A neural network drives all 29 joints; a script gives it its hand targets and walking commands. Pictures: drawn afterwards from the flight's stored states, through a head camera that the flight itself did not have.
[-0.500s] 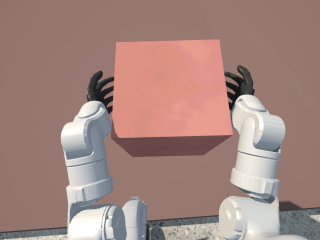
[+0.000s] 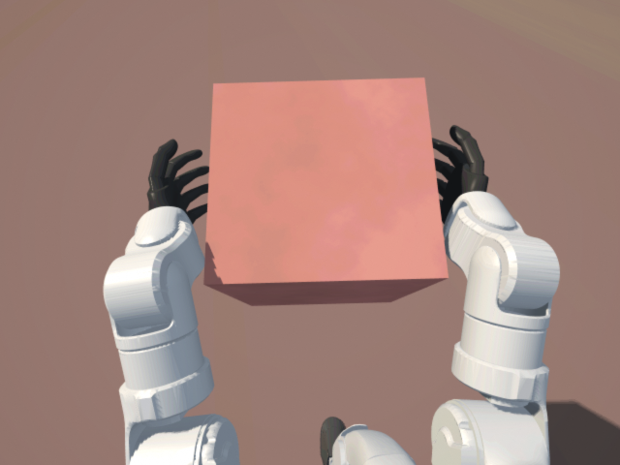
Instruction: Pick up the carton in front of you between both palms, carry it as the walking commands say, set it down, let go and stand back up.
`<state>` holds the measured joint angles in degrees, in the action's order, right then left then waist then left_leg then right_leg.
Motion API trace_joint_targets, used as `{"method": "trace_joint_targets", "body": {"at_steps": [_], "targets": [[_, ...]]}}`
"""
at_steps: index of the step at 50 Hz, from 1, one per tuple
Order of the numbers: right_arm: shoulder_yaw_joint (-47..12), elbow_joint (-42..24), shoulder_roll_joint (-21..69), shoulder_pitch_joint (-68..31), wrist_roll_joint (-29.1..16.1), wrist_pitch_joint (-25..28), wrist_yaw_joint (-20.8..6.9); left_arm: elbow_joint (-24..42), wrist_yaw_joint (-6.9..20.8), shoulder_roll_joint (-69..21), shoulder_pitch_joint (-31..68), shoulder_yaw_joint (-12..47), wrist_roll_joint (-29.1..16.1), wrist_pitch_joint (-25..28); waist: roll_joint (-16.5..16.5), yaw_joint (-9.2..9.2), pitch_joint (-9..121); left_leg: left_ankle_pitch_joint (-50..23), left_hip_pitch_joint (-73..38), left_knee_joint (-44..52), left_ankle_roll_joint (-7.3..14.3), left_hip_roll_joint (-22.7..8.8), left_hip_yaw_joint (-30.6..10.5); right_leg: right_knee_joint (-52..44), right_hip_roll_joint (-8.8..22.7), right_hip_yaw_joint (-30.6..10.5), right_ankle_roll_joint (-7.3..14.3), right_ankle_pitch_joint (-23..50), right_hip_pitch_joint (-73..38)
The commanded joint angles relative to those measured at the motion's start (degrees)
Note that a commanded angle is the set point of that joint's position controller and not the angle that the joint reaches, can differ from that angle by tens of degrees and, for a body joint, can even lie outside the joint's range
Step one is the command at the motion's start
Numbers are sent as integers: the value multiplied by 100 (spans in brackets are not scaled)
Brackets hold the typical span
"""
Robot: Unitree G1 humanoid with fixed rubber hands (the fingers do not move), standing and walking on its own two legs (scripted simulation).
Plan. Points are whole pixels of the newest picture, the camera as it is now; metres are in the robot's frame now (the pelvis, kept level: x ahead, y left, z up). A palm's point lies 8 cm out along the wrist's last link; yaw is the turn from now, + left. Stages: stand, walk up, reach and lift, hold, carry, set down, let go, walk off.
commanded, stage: carry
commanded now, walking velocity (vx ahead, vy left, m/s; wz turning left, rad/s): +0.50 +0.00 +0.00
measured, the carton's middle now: (320, 215) +0.39 -0.03 +0.11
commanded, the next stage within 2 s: none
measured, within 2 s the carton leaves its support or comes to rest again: neither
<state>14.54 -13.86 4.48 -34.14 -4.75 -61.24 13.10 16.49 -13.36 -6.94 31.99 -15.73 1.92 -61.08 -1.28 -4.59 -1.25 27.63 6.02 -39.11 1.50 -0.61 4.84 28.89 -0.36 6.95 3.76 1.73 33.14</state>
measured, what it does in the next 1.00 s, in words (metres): walks ahead: left foot, then right foot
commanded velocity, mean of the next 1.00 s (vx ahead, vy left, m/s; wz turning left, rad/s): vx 0.50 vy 0.00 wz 0.00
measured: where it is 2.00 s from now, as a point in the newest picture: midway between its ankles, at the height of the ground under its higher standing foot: (289, 190)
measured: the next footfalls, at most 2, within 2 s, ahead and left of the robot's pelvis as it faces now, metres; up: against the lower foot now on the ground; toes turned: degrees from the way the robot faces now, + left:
left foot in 0.52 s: +0.54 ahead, +0.08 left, +0.00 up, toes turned +8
right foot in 0.96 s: +0.83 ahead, -0.14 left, +0.00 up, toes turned -12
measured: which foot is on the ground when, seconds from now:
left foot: down 0.00-0.00, up 0.02-0.50, down 0.52-0.98, up 1.00-1.00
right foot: down 0.00-0.54, up 0.56-0.94, down 0.96-1.00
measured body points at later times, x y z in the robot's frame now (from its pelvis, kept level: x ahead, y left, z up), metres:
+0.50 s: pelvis +0.35 +0.00 +0.01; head +0.37 -0.01 +0.46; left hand +0.70 +0.14 +0.11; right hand +0.70 -0.17 +0.10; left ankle +0.50 +0.08 -0.71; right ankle +0.16 -0.06 -0.71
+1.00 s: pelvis +0.71 -0.04 +0.01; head +0.67 -0.04 +0.46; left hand +0.95 +0.11 +0.11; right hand +0.95 -0.19 +0.10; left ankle +0.51 +0.07 -0.69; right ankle +0.80 -0.13 -0.72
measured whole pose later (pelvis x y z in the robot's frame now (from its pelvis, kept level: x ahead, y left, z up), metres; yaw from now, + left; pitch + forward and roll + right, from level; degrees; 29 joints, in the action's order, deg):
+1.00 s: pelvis +0.71 -0.04 +0.01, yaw +0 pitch +3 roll -2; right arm 3.9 -30.5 7.5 3.0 0.4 -66.1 8.7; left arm 29.6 -9.3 -7.6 -2.9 -1.3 0.4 -66.1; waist 3.0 0.5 9.5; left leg 27.7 3.6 -39.9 -0.9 -5.2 5.7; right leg 31.2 1.7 13.6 3.8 -7.2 25.9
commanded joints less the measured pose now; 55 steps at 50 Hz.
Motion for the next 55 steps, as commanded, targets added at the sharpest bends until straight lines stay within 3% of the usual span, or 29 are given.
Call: {"method": "trace_joint_targets", "body": {"at_steps": [1,2,3,5,6,9,11,14,21,24,25,26,27,28,29,30,31,33,38,44,46,47,48,49,50,51,53,54,55], "targets": [[-3050,165,3265,-2648,-602,-297,-49,-258,-25,-2410,2321,2670,-608,-310,-708,962,2671,76,2108,-3062,158,292,-70,645,1151,-1642,-89,2628,-4489],[-2655,554,3055,-2263,-359,-443,50,-415,-64,-2165,2552,2673,-771,-411,-1589,747,3413,321,3090,-4291,116,537,-726,-42,2083,-3702,898,1348,-5265],[-2432,433,2879,-2455,-170,-510,147,-338,-46,-2551,2821,2896,-1039,-474,-1219,754,3250,11,3400,-4483,139,249,-819,-523,1988,-3972,962,-61,-4899],[-2322,427,3221,-3091,-140,-591,164,-8,77,-3123,3720,3161,-1404,-535,-71,675,2672,-435,3366,-3997,101,49,-786,-661,1648,-3292,835,-37,-3803],[-2248,467,3342,-3168,-52,-598,134,34,132,-3409,4036,3262,-1537,-551,129,672,2592,-539,3236,-3711,124,-65,-771,-720,1633,-2996,832,222,-3499],[-2182,742,3730,-3196,211,-551,37,-142,256,-3972,4451,3420,-1658,-488,-65,630,2684,-766,3335,-3089,141,-207,-642,-890,1556,-2510,835,197,-3441],[-2292,908,3944,-3191,259,-489,-1,-365,305,-4169,4391,3460,-1646,-428,-102,664,2675,-1061,3766,-2735,103,-296,-570,-882,1544,-2240,893,554,-3759],[-2481,1147,4209,-3049,313,-402,-61,-810,349,-4345,3983,3346,-1375,-347,-198,707,2511,-1563,4170,-1857,-3,-365,-312,-987,1433,-1732,803,1293,-4229],[-3114,1289,5072,-3010,79,-55,-322,-1323,455,-4696,3136,3168,-725,30,-615,800,2007,-2887,3138,812,64,145,652,-927,809,-504,345,3179,-4547],[-3352,1118,5223,-2675,-49,118,-370,-1155,432,-4722,2568,3214,-532,199,-923,444,2498,-3086,1288,1516,237,477,946,188,807,-111,99,4366,-4390],[-3430,1040,5258,-2483,-87,174,-386,-1028,427,-4704,2424,3286,-498,238,-714,249,2896,-3196,28,1702,255,316,897,1096,758,122,-70,3783,-3842],[-3483,928,5281,-2200,-107,221,-419,-848,426,-4662,2313,3380,-501,263,-194,147,3245,-3074,-1332,1448,401,-566,-201,2178,670,-23,-172,1947,-2639],[-3516,806,5178,-2146,-76,263,-401,-732,445,-4824,2130,3514,-560,253,1054,233,3855,-3518,-3043,1200,1481,-2296,-2810,3917,60,-383,-463,-865,-606],[-3637,818,5323,-1695,-193,307,-412,-502,464,-4745,1978,3625,-672,259,1618,162,3867,-3483,-3140,1804,1824,-2345,-3731,4909,-483,-658,-393,-2985,423],[-3734,450,5394,-1430,-262,334,-462,-310,476,-4906,1802,3786,-751,303,1232,203,3534,-3495,-2984,1803,1680,-2235,-3166,5167,-84,-880,-275,-2851,910],[-3921,119,5534,-1272,-336,377,-527,-102,495,-5005,1550,3836,-744,347,539,227,3323,-3795,-2564,1876,1403,-2125,-2664,4761,202,-939,-219,-2495,881],[-4088,-246,5603,-1166,-379,436,-593,115,517,-5075,1287,3914,-710,389,287,290,3047,-3899,-2085,2034,1163,-2016,-2213,4287,383,-873,-251,-2283,752],[-4279,-770,5733,-823,-570,435,-656,371,554,-5312,635,4046,-851,399,372,374,2886,-3390,-1427,2386,882,-1747,-1582,3325,524,-721,-345,-2019,225],[-4221,-1492,5288,809,-594,283,-718,1212,536,-5114,-761,4329,-894,304,924,365,2449,-4255,-1407,2486,658,-1252,-363,1230,380,-5,-541,-1507,12],[-4053,-1985,4277,1997,-379,-170,-624,2011,546,-4200,-1389,4566,-1110,-177,1145,311,1577,-4778,-1323,2364,435,-1141,125,-136,230,472,-448,-427,-367],[-4043,-2133,3973,2034,-334,-347,-583,2057,540,-3879,-1581,4500,-1100,-348,1004,418,1534,-5050,-951,1685,247,-1110,415,-505,59,774,-322,-350,-1267],[-4043,-2161,3813,2012,-326,-426,-554,2010,520,-3695,-1610,4413,-1086,-423,837,454,1704,-4856,-421,1036,113,-945,627,-420,-87,907,-256,-680,-2188],[-4048,-2185,3619,1963,-332,-495,-517,1969,492,-3521,-1713,4314,-1070,-490,604,557,1902,-3790,468,153,-56,-821,683,-334,338,342,-171,-1113,-3238],[-4099,-2366,3440,1836,-383,-584,-489,1928,451,-3299,-1673,4206,-1039,-539,-696,612,2127,-2274,2024,-1562,-310,-283,618,-880,1822,-2151,486,-1935,-4225],[-4177,-2452,3382,1745,-452,-649,-486,1877,431,-3308,-1709,4189,-1115,-571,-1790,652,2130,-5,3275,-2812,-306,149,229,-1526,2523,-3675,1067,-1622,-4707],[-4276,-2401,3546,1643,-545,-663,-494,1932,452,-3433,-1685,4171,-1125,-595,-1262,588,1951,121,3580,-3567,-163,-188,-266,-1511,2551,-3399,1121,-1036,-4392],[-4281,-2219,3929,1569,-562,-616,-568,1963,528,-3792,-1458,4287,-1155,-560,-225,558,1804,-524,3377,-3359,-60,-706,-513,-1619,2226,-2343,791,-982,-3456],[-4279,-2128,4109,1551,-533,-578,-603,1966,570,-3923,-1319,4363,-1183,-528,-48,513,1738,-850,3096,-2828,-84,-870,-583,-1847,2064,-1850,555,-1395,-2991],[-4276,-2051,4230,1585,-468,-537,-627,1962,611,-4021,-1254,4437,-1216,-490,-165,497,1681,-1085,2870,-2385,-121,-850,-435,-2003,1908,-1424,382,-1772,-2724]]}}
